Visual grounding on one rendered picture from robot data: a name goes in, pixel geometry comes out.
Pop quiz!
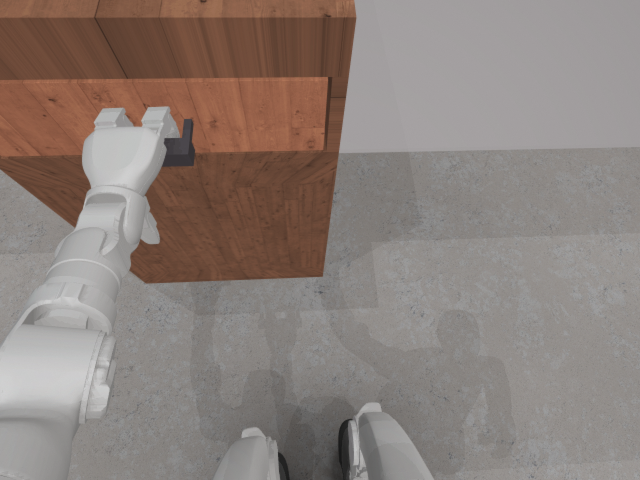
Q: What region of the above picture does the drawer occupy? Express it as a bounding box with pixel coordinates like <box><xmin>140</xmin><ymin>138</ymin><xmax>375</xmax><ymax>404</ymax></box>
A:
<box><xmin>0</xmin><ymin>77</ymin><xmax>328</xmax><ymax>157</ymax></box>

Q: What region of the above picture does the robot right thigh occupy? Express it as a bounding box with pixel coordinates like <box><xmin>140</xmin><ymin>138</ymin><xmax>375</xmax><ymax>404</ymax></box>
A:
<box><xmin>348</xmin><ymin>412</ymin><xmax>434</xmax><ymax>480</ymax></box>

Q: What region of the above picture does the handle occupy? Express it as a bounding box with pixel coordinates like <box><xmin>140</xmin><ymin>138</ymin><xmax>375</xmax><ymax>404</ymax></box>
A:
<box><xmin>162</xmin><ymin>119</ymin><xmax>195</xmax><ymax>167</ymax></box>

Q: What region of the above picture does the robot left forearm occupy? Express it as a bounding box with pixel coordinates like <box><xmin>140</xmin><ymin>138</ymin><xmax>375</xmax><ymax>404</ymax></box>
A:
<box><xmin>0</xmin><ymin>185</ymin><xmax>146</xmax><ymax>361</ymax></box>

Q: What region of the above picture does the cabinet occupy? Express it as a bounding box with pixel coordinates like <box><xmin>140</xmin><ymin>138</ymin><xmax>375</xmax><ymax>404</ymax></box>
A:
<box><xmin>0</xmin><ymin>0</ymin><xmax>356</xmax><ymax>284</ymax></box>

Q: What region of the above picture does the left robot upper arm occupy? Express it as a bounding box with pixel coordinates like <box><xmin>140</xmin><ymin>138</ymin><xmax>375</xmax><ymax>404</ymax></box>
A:
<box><xmin>0</xmin><ymin>324</ymin><xmax>117</xmax><ymax>480</ymax></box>

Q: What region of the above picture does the robot thigh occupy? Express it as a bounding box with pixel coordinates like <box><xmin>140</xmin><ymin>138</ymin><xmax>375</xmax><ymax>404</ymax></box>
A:
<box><xmin>348</xmin><ymin>412</ymin><xmax>434</xmax><ymax>480</ymax></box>
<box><xmin>212</xmin><ymin>436</ymin><xmax>279</xmax><ymax>480</ymax></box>

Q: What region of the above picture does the robot left thigh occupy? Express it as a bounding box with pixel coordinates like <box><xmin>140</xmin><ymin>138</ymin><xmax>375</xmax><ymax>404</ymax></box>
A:
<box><xmin>212</xmin><ymin>436</ymin><xmax>279</xmax><ymax>480</ymax></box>

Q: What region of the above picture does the robot left hand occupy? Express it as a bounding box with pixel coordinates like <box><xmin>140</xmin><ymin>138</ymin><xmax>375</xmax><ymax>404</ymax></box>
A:
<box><xmin>82</xmin><ymin>106</ymin><xmax>180</xmax><ymax>244</ymax></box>

